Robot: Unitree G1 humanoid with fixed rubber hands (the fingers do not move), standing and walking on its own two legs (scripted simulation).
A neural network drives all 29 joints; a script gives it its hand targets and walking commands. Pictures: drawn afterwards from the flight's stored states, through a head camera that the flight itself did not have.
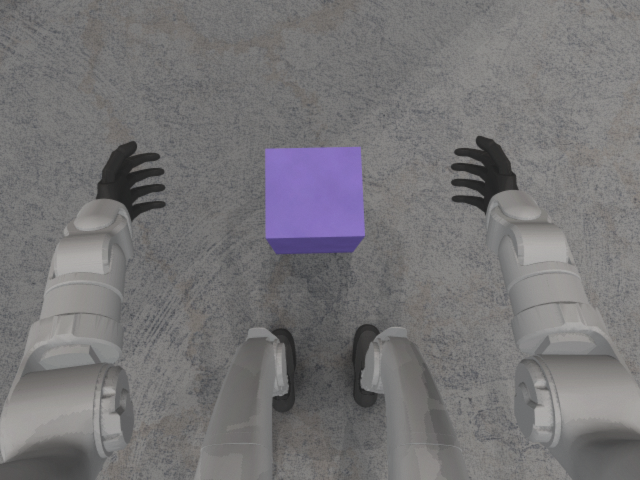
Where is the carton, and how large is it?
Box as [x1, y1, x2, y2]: [265, 147, 364, 253]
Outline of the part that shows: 360,147 265,149 266,239 276,253 353,251 364,236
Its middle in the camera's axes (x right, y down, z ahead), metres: -0.01 -0.09 +0.96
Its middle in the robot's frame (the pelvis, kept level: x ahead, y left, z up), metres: +0.53 +0.02 -0.55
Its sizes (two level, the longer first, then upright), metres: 0.210 0.200 0.250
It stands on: the floor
